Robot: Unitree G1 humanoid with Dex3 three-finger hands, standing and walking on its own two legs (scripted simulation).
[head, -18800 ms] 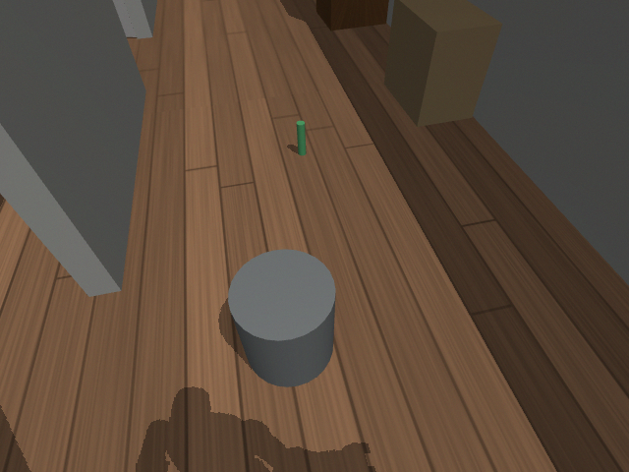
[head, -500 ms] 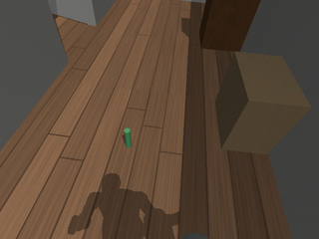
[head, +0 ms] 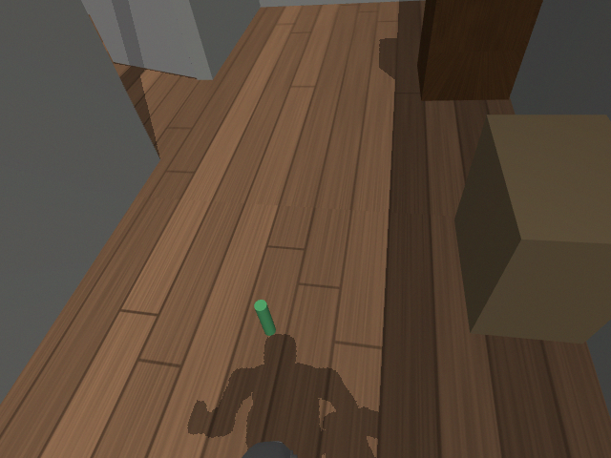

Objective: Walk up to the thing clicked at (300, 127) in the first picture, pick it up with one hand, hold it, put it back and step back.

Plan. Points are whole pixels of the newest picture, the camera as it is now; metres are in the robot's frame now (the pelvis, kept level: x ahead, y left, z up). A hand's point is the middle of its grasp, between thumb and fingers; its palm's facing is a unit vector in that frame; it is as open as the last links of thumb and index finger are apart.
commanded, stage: walk up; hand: left
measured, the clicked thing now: (265, 318) +0.66 +0.25 -0.68
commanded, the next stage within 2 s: none
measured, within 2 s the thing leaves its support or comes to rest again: neither
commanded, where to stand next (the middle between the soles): +0.37 +0.04 m, yaw +2 degrees
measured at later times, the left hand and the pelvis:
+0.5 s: hand (139, 439) +0.18 +0.31 -0.15, palm faces -0.01 -0.94 -0.33, open 7.4 cm; pelvis +0.16 +0.04 +0.00, yaw +2 degrees
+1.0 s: hand (178, 345) +0.32 +0.27 -0.12, palm faces +0.00 -0.89 -0.45, open 7.4 cm; pelvis +0.26 +0.00 -0.01, yaw +2 degrees
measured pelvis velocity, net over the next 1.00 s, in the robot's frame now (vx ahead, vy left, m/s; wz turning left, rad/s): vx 0.26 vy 0.00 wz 0.03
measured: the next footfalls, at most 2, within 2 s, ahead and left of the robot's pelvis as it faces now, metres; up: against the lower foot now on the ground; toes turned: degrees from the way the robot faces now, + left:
left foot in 0.24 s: +0.24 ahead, +0.14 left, +0.00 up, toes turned +7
right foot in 0.72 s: +0.35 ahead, -0.11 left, +0.00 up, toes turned +0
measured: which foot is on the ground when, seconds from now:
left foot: up 0.00-0.22, down 0.24-0.72, up 0.74-1.00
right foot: down 0.00-0.28, up 0.30-0.70, down 0.72-1.00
